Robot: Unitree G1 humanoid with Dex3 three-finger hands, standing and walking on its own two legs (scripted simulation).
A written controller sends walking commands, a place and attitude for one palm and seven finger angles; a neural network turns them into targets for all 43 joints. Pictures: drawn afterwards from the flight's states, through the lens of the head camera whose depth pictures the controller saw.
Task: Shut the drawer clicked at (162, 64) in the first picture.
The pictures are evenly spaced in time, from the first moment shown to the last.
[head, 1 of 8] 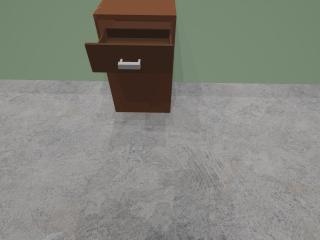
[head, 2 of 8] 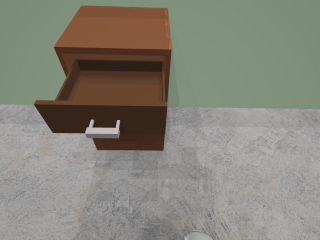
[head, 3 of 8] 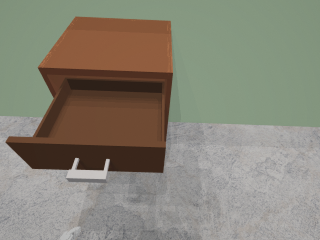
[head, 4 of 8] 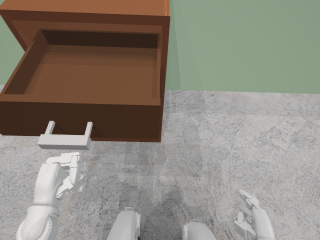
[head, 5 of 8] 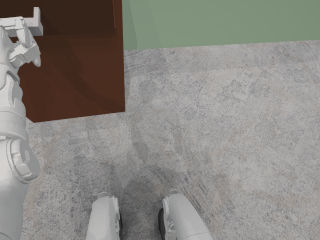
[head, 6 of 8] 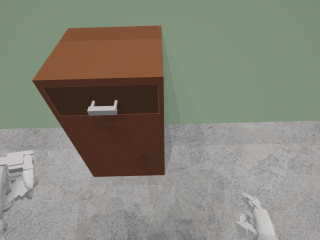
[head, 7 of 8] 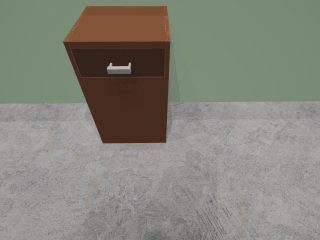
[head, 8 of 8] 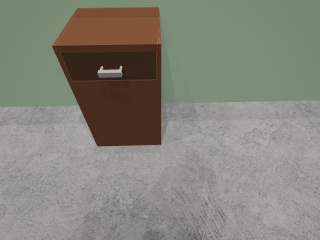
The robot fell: no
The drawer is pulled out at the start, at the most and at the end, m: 0.30 0.30 0.00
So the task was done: yes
